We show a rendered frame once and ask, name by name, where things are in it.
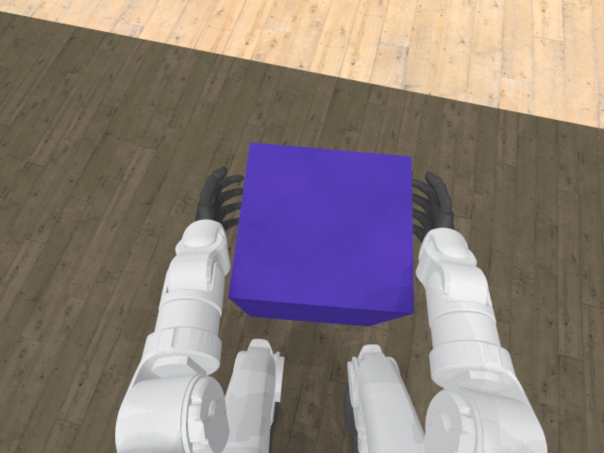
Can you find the left robot thigh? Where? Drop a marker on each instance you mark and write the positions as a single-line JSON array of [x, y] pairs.
[[254, 388]]

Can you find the left robot upper arm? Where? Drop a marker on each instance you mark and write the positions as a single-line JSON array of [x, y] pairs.
[[184, 414]]

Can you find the robot left hand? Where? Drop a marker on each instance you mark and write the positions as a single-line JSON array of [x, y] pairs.
[[211, 198]]

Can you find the carton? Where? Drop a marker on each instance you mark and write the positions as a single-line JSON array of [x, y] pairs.
[[324, 236]]

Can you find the robot left forearm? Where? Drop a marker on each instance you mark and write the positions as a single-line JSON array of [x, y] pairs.
[[185, 340]]

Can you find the right robot shin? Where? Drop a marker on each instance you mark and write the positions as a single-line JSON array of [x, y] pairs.
[[358, 415]]

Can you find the robot right forearm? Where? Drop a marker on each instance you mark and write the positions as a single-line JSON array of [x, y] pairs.
[[466, 348]]

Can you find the right robot upper arm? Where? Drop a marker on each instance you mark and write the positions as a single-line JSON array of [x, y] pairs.
[[461, 420]]

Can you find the robot right hand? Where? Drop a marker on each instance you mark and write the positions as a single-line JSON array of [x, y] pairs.
[[437, 206]]

